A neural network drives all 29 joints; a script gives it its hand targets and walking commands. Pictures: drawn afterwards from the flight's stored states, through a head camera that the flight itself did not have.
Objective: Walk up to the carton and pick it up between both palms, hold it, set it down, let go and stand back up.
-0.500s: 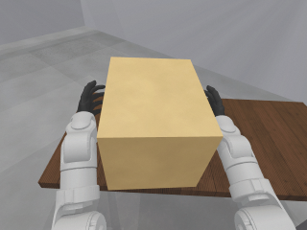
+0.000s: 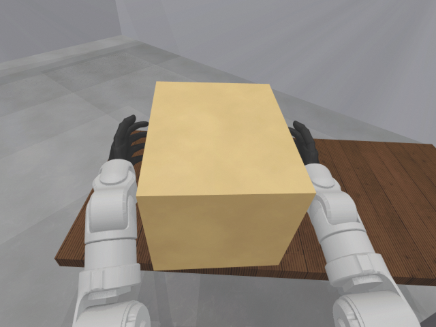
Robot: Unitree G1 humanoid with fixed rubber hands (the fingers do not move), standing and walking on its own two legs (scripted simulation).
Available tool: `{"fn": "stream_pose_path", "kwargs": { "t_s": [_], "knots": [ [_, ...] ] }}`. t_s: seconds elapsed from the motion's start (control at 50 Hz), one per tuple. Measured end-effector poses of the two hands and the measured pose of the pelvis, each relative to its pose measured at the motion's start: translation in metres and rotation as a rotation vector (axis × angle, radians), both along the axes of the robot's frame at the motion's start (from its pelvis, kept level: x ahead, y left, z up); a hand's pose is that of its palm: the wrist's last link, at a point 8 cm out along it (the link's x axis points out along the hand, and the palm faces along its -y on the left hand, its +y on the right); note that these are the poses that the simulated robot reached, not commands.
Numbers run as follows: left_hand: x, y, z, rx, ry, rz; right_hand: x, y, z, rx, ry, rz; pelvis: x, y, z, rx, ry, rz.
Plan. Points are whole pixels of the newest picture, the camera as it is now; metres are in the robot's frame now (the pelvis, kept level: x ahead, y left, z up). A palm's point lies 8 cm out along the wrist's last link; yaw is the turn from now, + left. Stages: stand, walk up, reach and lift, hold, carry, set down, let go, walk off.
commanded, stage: hold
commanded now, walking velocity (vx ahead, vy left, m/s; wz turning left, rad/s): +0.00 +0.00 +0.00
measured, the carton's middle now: (215, 170) +0.38 +0.00 +0.13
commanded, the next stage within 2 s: set down in 1.76 s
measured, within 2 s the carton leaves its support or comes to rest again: neither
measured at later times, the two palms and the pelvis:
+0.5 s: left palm (123, 161) +0.35 +0.16 +0.18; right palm (307, 164) +0.35 -0.16 +0.16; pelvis +0.00 +0.00 +0.00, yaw +0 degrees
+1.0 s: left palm (121, 163) +0.35 +0.16 +0.18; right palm (306, 166) +0.35 -0.16 +0.16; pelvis -0.01 +0.00 +0.00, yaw +0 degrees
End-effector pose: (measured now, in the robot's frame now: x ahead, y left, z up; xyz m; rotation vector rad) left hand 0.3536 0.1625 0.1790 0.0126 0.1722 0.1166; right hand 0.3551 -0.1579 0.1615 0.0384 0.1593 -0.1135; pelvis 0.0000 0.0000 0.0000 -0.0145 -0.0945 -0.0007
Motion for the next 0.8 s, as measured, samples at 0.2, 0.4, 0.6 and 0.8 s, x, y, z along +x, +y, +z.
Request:
{"fn": "stream_pose_path", "kwargs": {
  "t_s": [0.2,0.4,0.6,0.8],
  "knots": [
    [-0.0009,-0.0022,0.0009,0.005,-0.002,0.000,-0.0012,-0.0021,-0.0016,0.003,-0.002,0.000,0.0007,-0.0008,0.0000,0.000,-0.001,-0.003],
    [-0.0054,-0.0012,0.0034,-0.001,-0.021,0.001,-0.0044,-0.0014,0.0046,0.003,-0.021,0.001,-0.0007,-0.0023,-0.0001,0.000,-0.005,0.003],
    [-0.0014,-0.0023,0.0048,0.007,-0.008,-0.005,-0.0029,-0.0023,0.0032,0.002,-0.010,-0.003,-0.0025,-0.0012,-0.0001,0.001,-0.002,0.001],
    [-0.0041,-0.0016,0.0004,0.005,-0.002,-0.001,-0.0043,-0.0017,0.0005,-0.002,-0.004,0.001,-0.0030,-0.0011,-0.0002,0.000,-0.004,-0.003]
  ]
}}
